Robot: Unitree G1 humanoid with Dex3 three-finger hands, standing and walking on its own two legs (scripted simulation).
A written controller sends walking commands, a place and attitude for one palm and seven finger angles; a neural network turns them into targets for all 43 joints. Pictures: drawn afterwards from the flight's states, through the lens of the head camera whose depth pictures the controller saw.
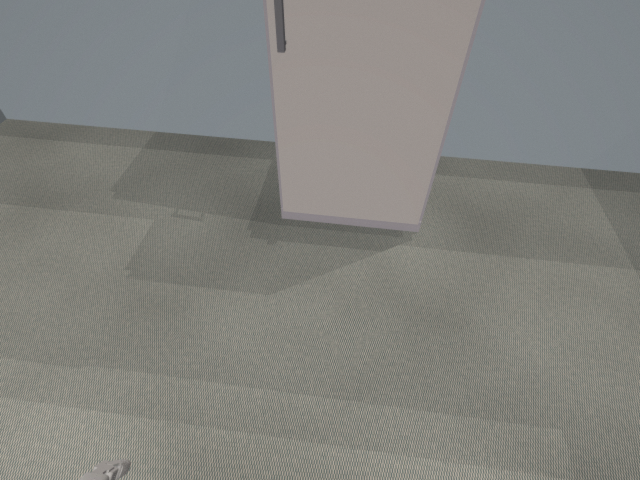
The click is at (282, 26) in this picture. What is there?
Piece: fridge door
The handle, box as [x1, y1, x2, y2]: [274, 0, 285, 52]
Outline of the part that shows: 274,0 277,51 284,52 285,40 282,0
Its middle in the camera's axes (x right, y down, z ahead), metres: -0.11 -0.65 +1.05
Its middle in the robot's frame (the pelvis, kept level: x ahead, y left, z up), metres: +1.23 +0.17 +0.14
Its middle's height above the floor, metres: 0.91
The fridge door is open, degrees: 0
